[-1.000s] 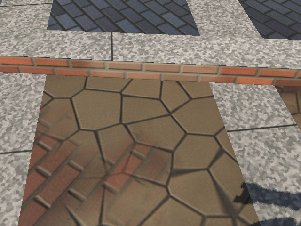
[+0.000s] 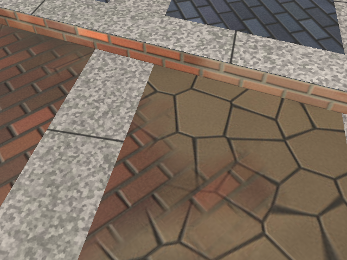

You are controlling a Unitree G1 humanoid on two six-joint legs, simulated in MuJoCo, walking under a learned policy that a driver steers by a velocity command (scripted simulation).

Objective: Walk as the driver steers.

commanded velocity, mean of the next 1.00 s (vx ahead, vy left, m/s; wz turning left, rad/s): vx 0.41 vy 0.00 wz -0.27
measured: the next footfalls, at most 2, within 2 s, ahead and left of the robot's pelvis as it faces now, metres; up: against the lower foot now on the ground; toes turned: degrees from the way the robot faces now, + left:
left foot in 0.38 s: +0.25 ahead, +0.12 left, +0.00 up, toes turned -16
right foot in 0.88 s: +0.46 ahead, -0.22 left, +0.00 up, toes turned -19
